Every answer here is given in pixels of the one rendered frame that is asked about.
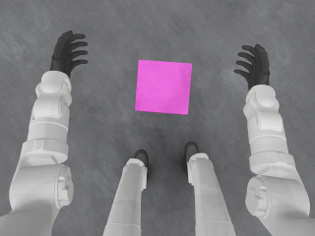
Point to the right robot upper arm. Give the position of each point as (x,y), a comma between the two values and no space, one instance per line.
(281,204)

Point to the robot left shin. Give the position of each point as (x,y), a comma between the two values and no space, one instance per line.
(133,160)

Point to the carton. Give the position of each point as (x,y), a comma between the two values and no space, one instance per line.
(163,87)

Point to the right robot forearm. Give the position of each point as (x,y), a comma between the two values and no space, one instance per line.
(269,152)

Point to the left robot forearm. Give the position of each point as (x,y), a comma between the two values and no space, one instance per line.
(47,138)

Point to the robot left hand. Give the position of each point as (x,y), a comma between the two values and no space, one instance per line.
(62,58)

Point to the left robot upper arm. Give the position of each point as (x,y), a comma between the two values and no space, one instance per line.
(38,193)

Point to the robot right thigh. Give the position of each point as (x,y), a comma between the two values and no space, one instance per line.
(211,214)

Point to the robot right hand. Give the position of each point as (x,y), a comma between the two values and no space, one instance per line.
(259,72)

